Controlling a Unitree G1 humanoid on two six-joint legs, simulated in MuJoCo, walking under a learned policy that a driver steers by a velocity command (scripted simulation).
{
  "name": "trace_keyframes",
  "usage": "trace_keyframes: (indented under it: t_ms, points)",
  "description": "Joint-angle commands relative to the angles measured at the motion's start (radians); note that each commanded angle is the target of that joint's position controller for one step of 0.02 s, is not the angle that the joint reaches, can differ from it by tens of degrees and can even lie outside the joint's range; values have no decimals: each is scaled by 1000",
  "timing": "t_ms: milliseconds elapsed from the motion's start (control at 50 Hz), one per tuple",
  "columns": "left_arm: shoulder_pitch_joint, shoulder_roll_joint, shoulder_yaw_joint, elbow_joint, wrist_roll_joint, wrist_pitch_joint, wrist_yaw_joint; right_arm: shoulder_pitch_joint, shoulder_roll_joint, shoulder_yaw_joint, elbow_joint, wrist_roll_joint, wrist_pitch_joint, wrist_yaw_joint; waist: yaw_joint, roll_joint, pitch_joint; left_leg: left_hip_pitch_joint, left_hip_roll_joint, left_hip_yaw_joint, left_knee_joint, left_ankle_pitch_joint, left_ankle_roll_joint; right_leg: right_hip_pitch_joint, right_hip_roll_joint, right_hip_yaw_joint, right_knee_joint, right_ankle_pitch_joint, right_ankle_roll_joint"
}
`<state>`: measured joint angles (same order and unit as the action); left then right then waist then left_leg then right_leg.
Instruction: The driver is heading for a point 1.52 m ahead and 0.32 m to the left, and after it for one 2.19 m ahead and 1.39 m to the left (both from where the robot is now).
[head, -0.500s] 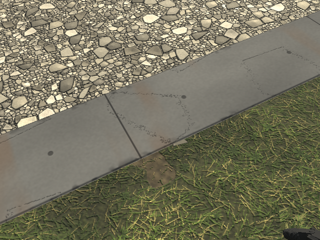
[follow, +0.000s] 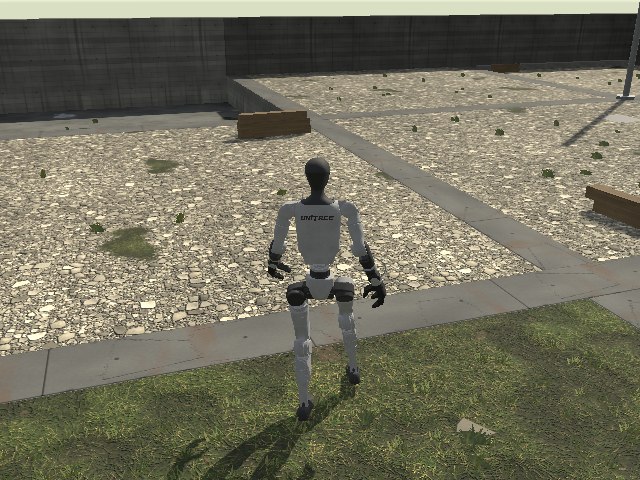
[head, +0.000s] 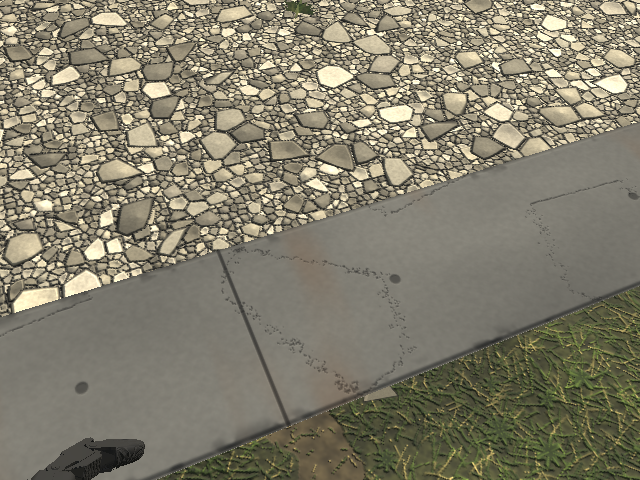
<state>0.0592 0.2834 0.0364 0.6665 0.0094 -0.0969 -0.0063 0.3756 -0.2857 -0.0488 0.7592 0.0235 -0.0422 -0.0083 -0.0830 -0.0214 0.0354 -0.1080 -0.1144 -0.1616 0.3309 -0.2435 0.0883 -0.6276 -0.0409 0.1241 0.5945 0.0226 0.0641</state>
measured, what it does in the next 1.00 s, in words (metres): walks ahead, turning left: right foot, then left foot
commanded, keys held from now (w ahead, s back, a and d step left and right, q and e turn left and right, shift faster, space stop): w+q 0.76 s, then w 0.16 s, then w+e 0.08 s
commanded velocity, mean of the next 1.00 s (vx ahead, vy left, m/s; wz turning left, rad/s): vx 0.50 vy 0.00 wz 0.51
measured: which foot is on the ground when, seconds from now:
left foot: down 0.00-0.14, up 0.16-0.62, down 0.64-1.00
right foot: up 0.00-0.10, down 0.12-0.66, up 0.68-1.00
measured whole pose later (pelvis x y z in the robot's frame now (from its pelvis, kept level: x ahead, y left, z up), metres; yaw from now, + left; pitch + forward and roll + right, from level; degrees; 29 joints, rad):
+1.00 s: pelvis +0.53 +0.13 +0.00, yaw +32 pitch +1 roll +1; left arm 0.09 0.30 0.03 0.74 0.00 -0.09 -0.02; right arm 0.33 -0.29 -0.05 0.70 0.01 -0.06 0.00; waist -0.06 -0.04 0.04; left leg -0.08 -0.10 -0.08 0.30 -0.24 0.08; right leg -0.66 -0.10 0.06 0.65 0.08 0.05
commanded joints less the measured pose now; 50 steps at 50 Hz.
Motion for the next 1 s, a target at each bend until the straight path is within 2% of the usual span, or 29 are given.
trace_keyframes:
  t_ms: [20, 80, 100, 120, 140, 160, 180, 200, 220, 240, 280, 320, 380, 460, 540, 580, 600, 620, 640, 660, 680, 700, 720, 740, 760, 780, 820, 920, 1000]
  points:
    - [-122, 79, 21, -90, -12, -27, -11, 40, -169, -48, -43, 8, 2, -14, -1, 110, -27, -55, 220, -200, -43, 228, 103, 137, 66, -40, -94, 49, -5]
    - [-88, 116, 38, -81, -18, -39, -14, 23, -171, -55, -46, 5, 14, -20, 35, 147, -29, 15, 252, -278, 34, 258, 85, 201, 64, -23, -148, -54, -42]
    - [-15, 136, 50, -62, -18, -43, -9, 3, -162, -53, -53, 4, 16, -18, 77, 153, -58, 6, 234, -272, 90, 317, 67, 306, 63, -40, -186, -55, -68]
    - [94, 167, 65, -41, -7, -47, -2, -13, -129, -41, -67, -2, 14, -13, 134, 135, -148, -41, 185, -231, 234, 348, 38, 500, 8, -14, -186, -52, -112]
    - [255, 223, 80, -27, 5, -44, 8, -6, -75, -21, -91, -22, 11, -11, 193, 25, -302, -177, 115, -142, 506, 159, 3, 772, -165, 160, -154, -125, -176]
    - [308, 270, 93, 12, 3, -26, 1, 142, -22, -3, -116, 7, 4, -8, 118, -316, -394, -529, 0, -30, 788, -353, -52, 1038, -367, 597, -226, -331, -329]
    - [278, 171, 73, -5, -17, -21, -3, 125, -128, -21, -86, 16, 4, -12, 140, -197, -300, -636, 93, -41, 904, -328, -63, 967, -364, 631, -272, -518, -301]
    - [237, 121, 59, -11, -16, -16, 1, 14, -174, -36, -98, 10, 8, -10, 165, -104, -170, -658, 121, -16, 927, -231, -72, 840, -316, 471, -290, -476, -260]
    - [193, 112, 52, -10, -7, -12, 1, -37, -164, -38, -109, 1, 11, -11, 148, -38, -95, -632, 153, 13, 912, -158, -83, 722, -274, 352, -313, -337, -242]
    - [169, 92, 46, 1, -4, -10, 1, -73, -153, -41, -122, -8, 10, -7, 134, -33, -42, -622, 178, 19, 875, -114, -88, 641, -240, 268, -337, -237, -239]
    - [152, 79, 42, 17, 3, -15, 2, -62, -113, -38, -132, 5, 18, 5, 103, -87, -28, -564, 214, 39, 840, -76, -92, 553, -200, 150, -385, -157, -234]
    - [152, 94, 49, 37, -6, -22, 1, -86, -81, -31, -150, 5, 26, 11, 96, -80, -12, -580, 230, 58, 798, -51, -102, 521, -203, 76, -423, -104, -254]
    - [154, 132, 60, 62, -4, -22, 2, -144, -68, -24, -177, -2, 25, 17, 102, -49, -2, -620, 242, 64, 681, 59, -116, 536, -211, -20, -447, 6, -268]
    - [171, 162, 63, 89, -10, -11, 6, -254, -50, -12, -202, -1, 7, 41, 142, -25, 16, -562, 221, 124, 451, 260, -97, 556, -179, -165, -441, 84, -233]
    - [232, 198, 72, 126, -28, 10, 7, -355, -55, -11, -252, 2, 6, 63, 165, -26, 40, -552, 194, 176, 328, 227, -56, 662, -216, -222, -402, 163, -206]
    - [232, 224, 80, 131, -37, 23, 12, -342, -82, -24, -265, -2, 10, 69, 134, -50, 15, -484, 148, 221, 301, 130, -18, 710, -226, -259, -310, 418, -184]
    - [230, 242, 86, 129, -41, 29, 17, -297, -105, -37, -261, -6, 15, 68, 100, -70, -23, -406, 110, 251, 300, 77, 5, 722, -224, -279, -219, 590, -173]
    - [222, 250, 88, 127, -43, 37, 21, -184, -141, -59, -237, -7, 20, 64, 29, -66, -86, -253, 69, 270, 267, 76, 36, 697, -208, -304, -58, 689, -155]
    - [223, 227, 77, 121, -39, 38, 26, -11, -196, -91, -192, -2, 28, 49, -59, -32, -172, 16, 51, 238, 220, 131, 76, 557, -174, -323, 172, 604, -121]
    - [276, 123, 43, 89, 5, 29, 22, 75, -291, -113, -173, 4, 38, 26, -39, 181, -260, 348, 272, -122, 209, 129, 174, 203, -78, -328, 522, -53, -71]
    - [294, 91, 19, 44, 6, -3, 7, 39, -320, -105, -215, 3, 21, 32, 15, 291, -429, 531, 460, -677, 28, -69, 353, -69, 99, -120, 785, -627, -42]
    - [188, 188, 44, 31, -29, -27, -8, 32, -231, -82, -214, -4, 7, 41, -44, 157, -375, 490, 435, -603, -26, -140, 293, -170, 31, -7, 811, -555, -57]
    - [131, 181, 39, 7, -48, -41, -13, 0, -200, -71, -204, -8, -3, 40, -24, 123, -229, 349, 396, -457, -36, -98, 253, -189, -6, -30, 747, -469, -74]
    - [125, 161, 35, 15, -30, -45, -5, -63, -182, -64, -205, -9, -8, 39, 27, 30, -144, 192, 349, -352, -42, 13, 219, -140, -45, -35, 650, -402, -72]
    - [135, 169, 41, 23, -9, -39, 2, -112, -154, -55, -214, -16, -12, 37, 63, 38, -107, 86, 317, -277, -53, 142, 202, -74, -69, -34, 573, -362, -63]
    - [162, 168, 43, 33, -5, -27, 0, -141, -139, -47, -223, -26, -13, 33, 91, 63, -96, 15, 302, -237, -72, 222, 200, -16, -83, -35, 549, -335, -54]
    - [188, 139, 37, 50, 3, -7, 0, -145, -131, -43, -206, -24, -21, 26, 105, 67, -92, -62, 290, -169, -97, 350, 210, 26, -84, -61, 488, -300, -22]
    - [29, 78, 11, 16, 2, -1, -5, -82, -155, -46, -143, -17, -24, 5, 48, 79, -34, -122, 222, -20, -124, 328, 149, 54, -55, -88, 150, 20, 6]
    - [-65, 83, 6, -3, -23, -9, -24, -24, -171, -47, -92, -14, -30, 9, -2, 96, 9, -51, 271, -16, -143, 200, 130, 68, -34, -97, -4, 144, -28]
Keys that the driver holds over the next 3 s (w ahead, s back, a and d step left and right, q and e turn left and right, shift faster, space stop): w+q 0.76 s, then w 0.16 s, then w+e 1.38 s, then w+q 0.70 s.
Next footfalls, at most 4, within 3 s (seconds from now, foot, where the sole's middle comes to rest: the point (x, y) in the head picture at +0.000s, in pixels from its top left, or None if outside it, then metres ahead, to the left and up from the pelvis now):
0.12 right None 0.26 -0.14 -0.78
0.64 left None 0.47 0.19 -0.78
1.16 right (229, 319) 0.84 0.15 -0.78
1.64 left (116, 262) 1.03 0.44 -0.78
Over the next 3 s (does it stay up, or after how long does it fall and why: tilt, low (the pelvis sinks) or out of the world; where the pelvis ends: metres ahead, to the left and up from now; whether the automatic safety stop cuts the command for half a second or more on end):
stays up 1.65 0.27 0.00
